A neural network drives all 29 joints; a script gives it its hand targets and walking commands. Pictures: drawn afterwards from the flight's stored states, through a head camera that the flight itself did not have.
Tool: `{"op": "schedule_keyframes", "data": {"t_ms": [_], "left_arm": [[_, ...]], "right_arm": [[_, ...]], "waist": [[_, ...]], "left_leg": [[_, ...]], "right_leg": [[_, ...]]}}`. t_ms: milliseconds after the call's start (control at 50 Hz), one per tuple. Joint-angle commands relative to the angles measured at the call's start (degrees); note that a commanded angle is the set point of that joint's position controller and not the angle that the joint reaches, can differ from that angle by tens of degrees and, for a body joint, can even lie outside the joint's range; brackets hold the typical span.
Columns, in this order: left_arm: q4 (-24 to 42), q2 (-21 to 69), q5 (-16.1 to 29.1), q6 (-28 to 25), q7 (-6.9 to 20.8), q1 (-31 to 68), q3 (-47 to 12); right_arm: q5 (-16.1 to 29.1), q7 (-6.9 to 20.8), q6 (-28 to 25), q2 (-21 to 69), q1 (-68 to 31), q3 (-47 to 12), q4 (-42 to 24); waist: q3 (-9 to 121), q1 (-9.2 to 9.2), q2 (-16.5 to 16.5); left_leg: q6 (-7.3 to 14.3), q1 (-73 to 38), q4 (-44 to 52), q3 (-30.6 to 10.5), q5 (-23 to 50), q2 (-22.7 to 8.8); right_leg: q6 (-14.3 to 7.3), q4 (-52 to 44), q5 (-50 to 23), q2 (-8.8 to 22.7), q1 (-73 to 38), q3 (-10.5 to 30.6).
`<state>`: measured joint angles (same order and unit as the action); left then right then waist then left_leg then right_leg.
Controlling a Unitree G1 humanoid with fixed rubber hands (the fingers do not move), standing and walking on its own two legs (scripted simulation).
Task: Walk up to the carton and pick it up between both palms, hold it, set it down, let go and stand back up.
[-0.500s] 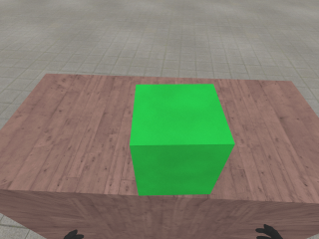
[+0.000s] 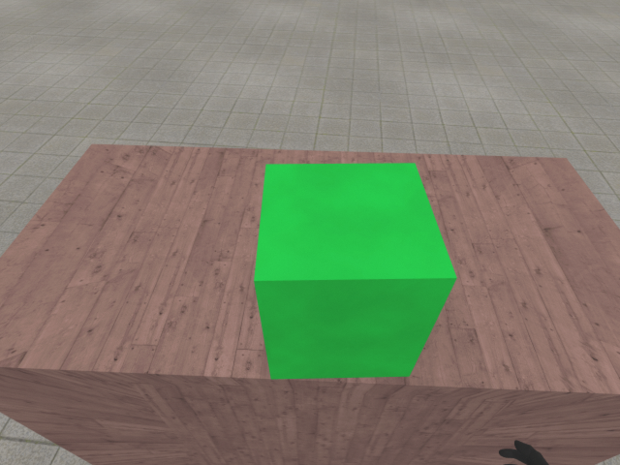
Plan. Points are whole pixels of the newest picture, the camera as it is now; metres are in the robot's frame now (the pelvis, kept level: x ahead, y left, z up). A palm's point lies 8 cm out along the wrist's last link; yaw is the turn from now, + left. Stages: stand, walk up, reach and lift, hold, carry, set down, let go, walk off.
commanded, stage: stand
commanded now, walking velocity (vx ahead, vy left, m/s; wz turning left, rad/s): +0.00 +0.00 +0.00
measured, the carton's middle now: (340, 274) +0.38 +0.00 +0.04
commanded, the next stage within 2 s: none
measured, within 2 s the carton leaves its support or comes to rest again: neither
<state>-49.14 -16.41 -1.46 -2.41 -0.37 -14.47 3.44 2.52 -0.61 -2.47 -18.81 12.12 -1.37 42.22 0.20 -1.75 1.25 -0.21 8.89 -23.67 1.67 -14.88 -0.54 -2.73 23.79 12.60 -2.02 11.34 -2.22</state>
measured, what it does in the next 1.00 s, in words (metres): stands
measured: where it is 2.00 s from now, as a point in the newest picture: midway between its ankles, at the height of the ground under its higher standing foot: outside the picture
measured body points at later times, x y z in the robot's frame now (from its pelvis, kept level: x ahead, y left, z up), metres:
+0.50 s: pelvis -0.01 +0.00 +0.00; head -0.02 +0.00 +0.45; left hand +0.05 +0.29 -0.13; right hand +0.11 -0.28 -0.10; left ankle -0.03 +0.12 -0.74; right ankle +0.00 -0.09 -0.74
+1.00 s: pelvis -0.02 +0.00 +0.00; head -0.03 +0.00 +0.45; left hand +0.04 +0.29 -0.12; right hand +0.09 -0.28 -0.11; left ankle -0.03 +0.12 -0.74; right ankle +0.00 -0.09 -0.74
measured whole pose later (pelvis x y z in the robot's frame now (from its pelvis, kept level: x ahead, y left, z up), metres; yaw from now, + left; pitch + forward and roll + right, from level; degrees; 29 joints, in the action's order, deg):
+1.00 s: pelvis -0.02 +0.00 +0.00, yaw +0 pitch -2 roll +0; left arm -54.8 -17.2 -1.5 -2.6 -0.3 -14.2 3.4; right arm 2.5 -0.6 -2.4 -19.4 12.0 -1.4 50.1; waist 0.2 -1.7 -0.1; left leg -0.2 8.9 -23.7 1.7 -13.3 -0.5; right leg -2.7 22.9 10.6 -2.0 10.9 -2.2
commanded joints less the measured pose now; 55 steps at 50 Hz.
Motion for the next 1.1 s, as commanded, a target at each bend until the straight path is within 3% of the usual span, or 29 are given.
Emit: {"op": "schedule_keyframes", "data": {"t_ms": [0, 40, 60, 120, 180, 260, 280, 300, 320, 340, 360, 400, 460, 540, 580, 600, 620, 640, 680, 700, 720, 740, 800, 840, 860, 880, 940, 980, 1080], "left_arm": [[-0.41, -14.1, -0.09, -1.32, 0.71, 4.06, 1.2], [-0.61, -14.82, -0.02, -1.33, 0.65, 3.95, 1.86], [-0.29, -14.72, 0.28, -1.34, 0.74, 4.85, 1.31], [-0.94, -15.08, 0.01, -1.15, 0.35, 5.32, 1.48], [-1.39, -14.82, 0.08, -1.2, 0.21, 4.43, 1.53], [-2.47, -15.34, -0.16, -1.33, 0.3, 3.59, 1.27], [-2.34, -14.23, 0.38, -1.42, 0.44, 3.54, 1.13], [-2.61, -16.38, -0.16, -1.66, 0.27, 4.3, 1.63], [-2.62, -14.93, 0.08, -1.35, 0.3, 2.9, 1.32], [-2.51, -16.66, 0.42, -1.14, 0.36, 5.33, 2.04], [-2.87, -14.89, 0.34, -0.94, 0.44, 3.87, 1.42], [-3.19, -14.75, 0.62, -1.2, 0.55, 4.52, 0.83], [-3.83, -16.3, 0.15, -0.93, 0.73, 5.23, 1.67], [-3.2, -14.03, 0.67, -1.11, 0.44, 5.4, 0.73], [-3.78, -14.7, 0.19, -1.19, 0.28, 6.5, 0.45], [-4.27, -15.07, -0.08, -1.46, 0.39, 4.68, 1.06], [-4.25, -15.28, 0.5, -1.21, 0.2, 6.02, 1.18], [-4.1, -15.02, 0.44, -1.03, 0.56, 5.33, 0.87], [-4.62, -15.05, 0.84, -1.07, 0.61, 4.11, 0.94], [-4.96, -13.98, 0.74, -1.43, 0.77, 4.74, 0.33], [-4.77, -14.94, -0.06, -1.17, 0.38, 5.39, 1.09], [-4.84, -15.56, -0.14, -1.09, 0.45, 5.09, 1.32], [-4.7, -14.69, 0.67, -0.87, 0.4, 6.01, 0.44], [-4.98, -14.15, 0.32, -0.69, 0.33, 6.62, 0.62], [-4.72, -15.05, 0.67, -0.76, 0.26, 6.53, 1.07], [-4.61, -13.99, 0.1, -0.92, 0.31, 5.72, 1.13], [-4.94, -16.37, 0.28, -1.06, 0.57, 5.6, 1.0], [-4.85, -13.27, 0.71, -1.08, 0.26, 4.26, 0.27], [-5.8, -15.29, 0.54, -0.78, 0.46, 4.24, 0.74]], "right_arm": [[-4.72, -0.68, -0.61, -12.47, -2.56, 4.61, -0.37], [-4.69, -0.4, -0.62, -12.91, -2.64, 4.99, 0.52], [-4.52, -0.67, -0.38, -11.67, -1.35, 4.78, 0.74], [-4.37, -0.89, -0.73, -12.6, -2.55, 5.01, 0.58], [-4.04, -0.91, -0.42, -12.96, -2.55, 5.12, 1.95], [-4.31, -0.58, -0.17, -12.27, -2.42, 4.8, 2.56], [-4.27, -0.72, -0.27, -13.41, -2.86, 5.02, 2.8], [-4.11, -0.52, -0.25, -11.48, -3.47, 4.51, 2.32], [-4.4, -0.44, -0.47, -13.23, -3.01, 4.5, 2.86], [-4.52, -0.48, -0.29, -12.47, -3.9, 4.86, 3.12], [-4.02, -0.52, -0.22, -12.74, -2.36, 4.88, 3.4], [-4.25, -0.55, -0.39, -13.25, -2.95, 4.84, 4.25], [-4.29, -0.23, -0.13, -12.58, -2.81, 4.62, 4.32], [-4.27, -0.11, -0.77, -12.01, -3.84, 3.96, 5.41], [-4.43, -0.28, -0.7, -11.55, -3.73, 4.2, 5.73], [-4.65, -0.3, -0.6, -12.54, -4.31, 4.24, 6.29], [-4.58, -0.3, -0.48, -12.74, -5.28, 4.62, 5.31], [-4.3, -0.54, -0.55, -11.81, -4.17, 3.78, 6.2], [-3.9, -0.4, -1.04, -12.2, -3.53, 3.83, 6.68], [-4.4, -0.46, -0.98, -12.14, -5.04, 3.95, 5.76], [-4.32, -0.25, -0.74, -12.64, -4.93, 4.69, 6.16], [-4.56, -0.63, -0.32, -11.63, -2.18, 4.21, 6.66], [-4.43, -0.6, -0.7, -12.82, -4.83, 3.97, 6.73], [-4.63, -0.3, -0.84, -12.92, -4.76, 4.37, 6.18], [-4.47, -0.39, -0.37, -12.43, -4.03, 3.78, 7.38], [-4.38, -0.43, -0.66, -11.66, -5.41, 3.97, 7.19], [-4.49, -0.69, -0.02, -11.3, -3.34, 3.83, 6.98], [-4.31, -0.66, -0.7, -12.32, -4.3, 3.89, 7.52], [-3.85, -0.56, -0.36, -12.18, -2.46, 4.25, 8.18]], "waist": [[4.23, 1.42, -5.3], [5.45, 1.01, -3.42], [3.68, 1.42, -2.13], [2.83, 1.97, -2.41], [4.64, 1.49, -6.37], [3.74, 1.86, -2.84], [4.47, 0.96, -5.12], [3.21, 1.64, -1.16], [4.93, 1.06, -5.05], [0.98, 1.64, -1.2], [4.13, 1.48, -3.97], [2.55, 1.23, -1.84], [1.66, 1.38, -2.27], [-0.14, 1.45, -4.93], [3.4, 2.61, -3.14], [1.57, 0.92, -4.25], [1.12, 2.36, -5.66], [2.54, 1.8, -3.39], [2.19, 1.13, -6.26], [1.1, 0.82, -4.61], [1.59, 2.27, -5.01], [0.55, 2.04, -2.15], [-1.56, 0.88, -4.96], [2.7, 2.24, -3.39], [-0.98, 1.09, -1.44], [2.56, 1.55, -4.05], [-1.58, 2.16, -3.37], [0.31, 0.75, -6.22], [1.44, 1.51, -1.0]], "left_leg": [[3.22, -0.94, 1.51, -5.53, 10.49, -5.94], [3.18, -0.88, 0.19, -5.39, 11.71, -5.35], [2.92, -0.45, 2.15, -6.09, 10.78, -5.8], [3.17, -1.21, 2.15, -6.93, 9.98, -5.84], [2.91, -1.67, 2.89, -6.69, 12.82, -6.21], [3.23, -0.74, 2.54, -6.87, 12.39, -6.5], [3.14, -1.5, 1.86, -6.32, 11.06, -5.82], [3.03, -1.83, 3.2, -6.4, 10.37, -5.93], [2.78, -1.93, 1.74, -6.1, 9.73, -5.65], [2.79, -0.27, 3.4, -7.01, 9.86, -5.78], [3.18, -1.65, 2.53, -6.49, 9.09, -5.96], [2.85, -1.98, 3.49, -6.46, 5.77, -5.86], [2.76, -0.47, 3.72, -6.54, 4.04, -5.23], [2.76, -0.68, 5.07, -7.35, 4.82, -6.59], [2.95, -0.87, 5.02, -8.35, 6.73, -6.97], [3.03, -1.09, 4.65, -7.06, 6.56, -6.47], [3.24, -0.58, 5.32, -7.45, 7.41, -6.37], [2.95, -1.23, 4.38, -7.5, 8.75, -6.57], [2.84, -0.45, 4.78, -7.1, 9.25, -6.49], [2.85, -1.43, 4.38, -7.15, 8.11, -6.55], [2.51, -1.02, 4.34, -6.93, 6.65, -6.23], [3.33, 0.12, 4.88, -7.41, 6.31, -6.08], [2.51, 0.2, 5.76, -7.47, 5.84, -6.47], [2.85, -1.3, 5.01, -6.63, 3.77, -6.72], [3.09, 0.94, 6.23, -8.0, 5.52, -6.39], [3.0, -2.04, 4.91, -7.22, 5.32, -6.69], [3.15, -0.26, 5.23, -7.61, 7.02, -6.78], [3.15, 0.69, 5.92, -7.72, 8.35, -6.85], [3.04, -1.61, 4.98, -7.65, 4.85, -6.18]], "right_leg": [[0.29, -4.87, -13.85, 9.27, -5.76, 9.65], [1.5, -4.57, -17.58, 9.37, -7.44, 10.23], [0.57, -4.18, -14.47, 9.03, -6.23, 9.49], [0.13, -4.8, -15.03, 9.69, -4.95, 10.78], [-0.1, -4.94, -16.2, 8.89, -7.11, 9.02], [0.19, -4.94, -15.56, 9.25, -6.5, 8.54], [0.56, -6.45, -14.77, 9.41, -7.39, 9.65], [0.39, -5.11, -14.78, 9.96, -5.59, 9.98], [0.7, -6.63, -13.98, 9.63, -6.56, 10.23], [0.51, -5.73, -12.52, 9.19, -4.34, 9.55], [0.06, -7.08, -11.91, 9.69, -5.92, 10.35], [0.43, -7.6, -8.44, 9.07, -3.2, 10.2], [0.05, -9.02, -2.15, 8.97, -2.89, 11.45], [0.13, -7.88, -5.19, 9.12, -1.02, 10.8], [0.09, -6.55, -7.81, 9.33, -4.42, 9.01], [0.27, -6.99, -8.02, 9.01, -3.87, 10.14], [-0.21, -6.88, -9.53, 9.12, -3.19, 10.73], [0.15, -7.14, -10.14, 9.4, -4.49, 8.8], [-0.19, -6.83, -10.56, 9.48, -5.07, 10.11], [0.19, -7.66, -8.96, 9.03, -3.08, 10.01], [0.07, -7.45, -9.12, 8.87, -3.62, 9.37], [0.04, -7.02, -7.44, 9.22, -4.55, 9.69], [-0.05, -7.82, -5.78, 9.25, -1.16, 10.15], [0.17, -7.99, -7.47, 8.96, -3.11, 9.86], [0.23, -7.33, -7.25, 8.84, -2.85, 9.65], [-0.05, -7.78, -9.43, 8.97, -3.29, 9.79], [0.28, -7.08, -6.91, 9.03, -1.38, 9.63], [-0.27, -7.13, -11.01, 9.24, -4.65, 9.78], [0.29, -8.71, -2.93, 8.93, -3.21, 11.19]]}}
